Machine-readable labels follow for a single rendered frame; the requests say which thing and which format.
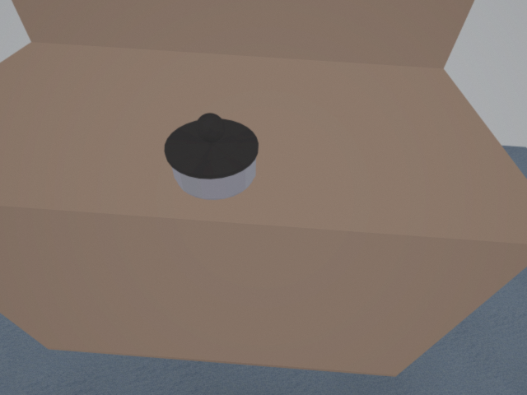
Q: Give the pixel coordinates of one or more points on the pot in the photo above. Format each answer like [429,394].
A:
[214,189]

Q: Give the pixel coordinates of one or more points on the knob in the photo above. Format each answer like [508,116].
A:
[210,127]

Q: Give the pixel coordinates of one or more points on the table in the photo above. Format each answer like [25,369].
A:
[382,214]

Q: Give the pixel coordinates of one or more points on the lid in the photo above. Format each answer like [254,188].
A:
[187,153]

